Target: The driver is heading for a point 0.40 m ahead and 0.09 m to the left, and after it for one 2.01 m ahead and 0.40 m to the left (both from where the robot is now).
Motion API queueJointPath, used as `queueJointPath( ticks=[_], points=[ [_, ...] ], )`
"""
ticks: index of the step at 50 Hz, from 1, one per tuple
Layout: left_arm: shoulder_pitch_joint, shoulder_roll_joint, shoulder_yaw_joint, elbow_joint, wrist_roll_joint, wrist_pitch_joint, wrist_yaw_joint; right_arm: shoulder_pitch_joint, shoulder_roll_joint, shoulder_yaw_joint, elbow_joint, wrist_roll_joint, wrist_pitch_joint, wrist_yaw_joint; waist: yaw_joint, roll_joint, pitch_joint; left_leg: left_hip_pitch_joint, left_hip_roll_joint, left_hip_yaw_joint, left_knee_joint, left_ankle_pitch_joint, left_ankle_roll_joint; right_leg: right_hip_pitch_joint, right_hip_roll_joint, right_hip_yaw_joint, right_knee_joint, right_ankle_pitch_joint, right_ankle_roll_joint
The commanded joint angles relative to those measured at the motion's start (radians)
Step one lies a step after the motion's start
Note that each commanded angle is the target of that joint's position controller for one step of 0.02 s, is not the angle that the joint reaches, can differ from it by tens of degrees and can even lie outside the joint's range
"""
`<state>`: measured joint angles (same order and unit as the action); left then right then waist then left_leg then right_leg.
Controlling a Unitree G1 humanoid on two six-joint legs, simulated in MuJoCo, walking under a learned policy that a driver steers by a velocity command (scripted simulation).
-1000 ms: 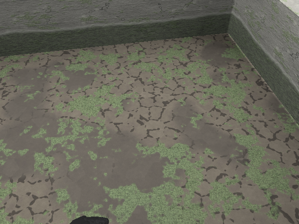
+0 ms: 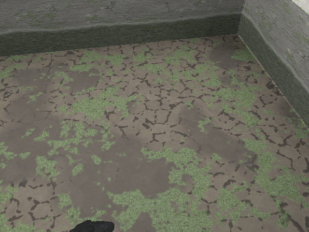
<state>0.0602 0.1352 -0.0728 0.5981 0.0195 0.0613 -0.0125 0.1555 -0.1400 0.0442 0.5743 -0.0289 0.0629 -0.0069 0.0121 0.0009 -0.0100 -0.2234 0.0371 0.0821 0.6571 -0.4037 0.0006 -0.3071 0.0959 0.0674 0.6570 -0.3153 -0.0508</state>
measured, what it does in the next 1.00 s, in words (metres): stands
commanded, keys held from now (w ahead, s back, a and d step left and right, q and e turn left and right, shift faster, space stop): w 0.42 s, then no key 0.58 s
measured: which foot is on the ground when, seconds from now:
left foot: down 0.00-1.00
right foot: down 0.00-1.00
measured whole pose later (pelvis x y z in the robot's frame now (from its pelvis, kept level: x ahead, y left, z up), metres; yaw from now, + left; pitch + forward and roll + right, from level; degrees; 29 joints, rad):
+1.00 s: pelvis +0.01 +0.01 +0.03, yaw +1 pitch +0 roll +0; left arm 0.15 0.16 -0.05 0.72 0.02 0.05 -0.02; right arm 0.21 -0.18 0.04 0.68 -0.02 0.07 0.00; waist 0.01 0.00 0.00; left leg -0.09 0.01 0.06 0.34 -0.24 0.02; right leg -0.16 0.06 0.06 0.32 -0.16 -0.04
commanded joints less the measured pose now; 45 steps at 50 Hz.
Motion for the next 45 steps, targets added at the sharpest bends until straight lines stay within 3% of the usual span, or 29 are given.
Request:
queueJointPath(
  ticks=[1,2,3,5,6,7,8,10,11,12,13,14,15,16,17,18,19,20,21,22,23,26,31,45],
  points=[
    [-0.065,0.062,0.018,-0.077,-0.007,-0.019,0.013,-0.034,-0.062,-0.02,-0.077,-0.003,-0.023,-0.002,-0.014,-0.008,-0.138,0.097,0.028,-0.047,-0.088,0.044,0.006,-0.013,-0.085,0.106,-0.142,0.133,-0.019],
    [-0.105,0.065,0.019,-0.089,-0.012,-0.015,0.016,-0.046,-0.05,-0.013,-0.081,-0.002,-0.026,-0.001,-0.021,-0.025,-0.072,0.069,0.024,-0.048,-0.096,0.037,0.007,-0.042,-0.087,0.115,-0.155,0.101,-0.02],
    [-0.145,0.052,0.014,-0.116,-0.005,-0.017,0.0,-0.11,-0.054,-0.011,-0.103,0.003,-0.017,-0.002,0.006,-0.004,-0.006,0.023,0.045,-0.071,-0.091,0.212,0.008,-0.061,-0.089,0.07,-0.109,0.278,-0.018],
    [-0.102,0.05,0.015,-0.102,0.007,-0.022,-0.004,-0.095,-0.066,-0.019,-0.099,-0.001,-0.012,-0.001,0.013,0.009,-0.068,0.049,0.046,-0.073,-0.076,0.231,0.009,-0.036,-0.088,0.061,-0.095,0.314,-0.018],
    [-0.063,0.061,0.018,-0.077,-0.007,-0.02,0.013,-0.035,-0.062,-0.02,-0.077,-0.003,-0.023,-0.002,-0.014,-0.008,-0.138,0.096,0.027,-0.048,-0.087,0.043,0.006,-0.015,-0.086,0.105,-0.142,0.13,-0.019],
    [-0.104,0.064,0.019,-0.089,-0.012,-0.015,0.016,-0.048,-0.049,-0.013,-0.081,-0.002,-0.026,-0.001,-0.021,-0.025,-0.071,0.068,0.023,-0.049,-0.095,0.036,0.007,-0.044,-0.088,0.114,-0.156,0.097,-0.02],
    [-0.144,0.052,0.014,-0.117,-0.005,-0.018,0.0,-0.112,-0.053,-0.011,-0.103,0.003,-0.017,-0.002,0.007,-0.004,-0.006,0.022,0.044,-0.072,-0.091,0.211,0.008,-0.062,-0.09,0.069,-0.109,0.275,-0.018],
    [-0.101,0.05,0.015,-0.102,0.007,-0.023,-0.004,-0.097,-0.065,-0.019,-0.099,-0.001,-0.012,-0.001,0.013,0.009,-0.068,0.048,0.046,-0.074,-0.076,0.23,0.009,-0.037,-0.089,0.06,-0.095,0.311,-0.018],
    [-0.062,0.061,0.018,-0.078,-0.007,-0.02,0.013,-0.037,-0.061,-0.02,-0.077,-0.003,-0.023,-0.002,-0.014,-0.008,-0.137,0.095,0.026,-0.049,-0.087,0.042,0.006,-0.016,-0.086,0.104,-0.142,0.126,-0.019],
    [-0.102,0.064,0.019,-0.09,-0.012,-0.016,0.016,-0.05,-0.048,-0.013,-0.081,-0.002,-0.026,-0.001,-0.02,-0.025,-0.071,0.067,0.022,-0.05,-0.095,0.035,0.007,-0.045,-0.088,0.113,-0.156,0.094,-0.02],
    [-0.143,0.051,0.014,-0.118,-0.005,-0.018,0.0,-0.113,-0.053,-0.011,-0.103,0.003,-0.016,-0.001,0.007,-0.004,-0.006,0.021,0.044,-0.074,-0.091,0.209,0.008,-0.063,-0.091,0.068,-0.109,0.272,-0.018],
    [-0.11,0.046,0.014,-0.108,0.005,-0.021,-0.003,-0.106,-0.065,-0.017,-0.098,0.0,-0.014,-0.001,0.016,0.012,-0.055,0.041,0.047,-0.078,-0.081,0.223,0.011,-0.042,-0.09,0.063,-0.099,0.297,-0.018],
    [-0.064,0.06,0.018,-0.081,-0.006,-0.018,0.013,-0.042,-0.065,-0.02,-0.077,-0.002,-0.023,-0.002,-0.013,-0.004,-0.121,0.089,0.025,-0.052,-0.087,0.042,0.007,-0.023,-0.088,0.104,-0.144,0.119,-0.019],
    [-0.1,0.063,0.019,-0.091,-0.011,-0.014,0.015,-0.052,-0.049,-0.012,-0.081,-0.002,-0.025,-0.001,-0.019,-0.024,-0.057,0.061,0.023,-0.053,-0.095,0.039,0.008,-0.055,-0.088,0.111,-0.157,0.088,-0.018],
    [-0.139,0.051,0.014,-0.118,-0.004,-0.018,0.0,-0.111,-0.051,-0.009,-0.102,0.003,-0.016,-0.001,0.008,-0.005,-0.006,0.021,0.046,-0.077,-0.092,0.22,0.009,-0.064,-0.089,0.065,-0.107,0.269,-0.017],
    [-0.106,0.045,0.014,-0.108,0.006,-0.022,-0.003,-0.102,-0.067,-0.017,-0.096,0.0,-0.015,-0.001,0.017,0.014,-0.058,0.042,0.048,-0.081,-0.082,0.232,0.013,-0.037,-0.09,0.061,-0.096,0.297,-0.018],
    [-0.096,0.05,0.015,-0.103,0.008,-0.024,-0.004,-0.097,-0.067,-0.019,-0.097,0.0,-0.013,-0.001,0.015,0.011,-0.069,0.047,0.045,-0.078,-0.077,0.236,0.01,-0.034,-0.089,0.056,-0.093,0.31,-0.017],
    [-0.058,0.06,0.018,-0.079,-0.006,-0.021,0.013,-0.038,-0.062,-0.019,-0.075,-0.002,-0.024,-0.002,-0.013,-0.006,-0.139,0.095,0.026,-0.053,-0.087,0.047,0.007,-0.013,-0.087,0.1,-0.139,0.127,-0.018],
    [-0.099,0.063,0.019,-0.09,-0.011,-0.016,0.016,-0.05,-0.049,-0.012,-0.08,-0.001,-0.027,-0.001,-0.02,-0.023,-0.072,0.066,0.022,-0.053,-0.096,0.039,0.008,-0.041,-0.089,0.109,-0.152,0.097,-0.02],
    [-0.13,0.049,0.013,-0.114,-0.004,-0.019,0.001,-0.106,-0.053,-0.01,-0.099,0.002,-0.016,-0.001,0.008,-0.005,-0.008,0.02,0.043,-0.079,-0.096,0.203,0.009,-0.057,-0.094,0.07,-0.112,0.271,-0.02],
    [-0.09,0.042,0.012,-0.1,0.006,-0.021,-0.003,-0.091,-0.063,-0.014,-0.091,-0.003,-0.013,-0.001,0.017,0.006,-0.055,0.037,0.047,-0.083,-0.093,0.201,0.012,-0.03,-0.098,0.073,-0.114,0.285,-0.022],
    [-0.071,0.036,0.008,-0.08,0.006,-0.025,-0.005,-0.069,-0.043,-0.004,-0.08,-0.008,-0.012,0.001,0.011,-0.017,-0.07,0.044,0.047,-0.082,-0.133,0.151,0.0,0.005,-0.116,0.103,-0.168,0.291,-0.026],
    [-0.048,0.043,0.01,-0.043,0.005,-0.023,-0.009,-0.043,-0.059,-0.006,-0.041,-0.007,-0.011,0.004,0.007,-0.016,-0.033,0.081,0.058,-0.11,-0.252,0.15,0.001,0.046,-0.147,0.142,-0.287,0.284,-0.02],
    [0.012,0.068,0.037,0.033,-0.01,-0.029,-0.008,0.005,-0.097,-0.029,0.022,0.012,-0.011,0.004,0.0,0.001,-0.07,0.164,0.075,-0.132,-0.352,0.331,0.021,0.152,-0.168,0.119,-0.364,0.375,-0.027]
  ],
)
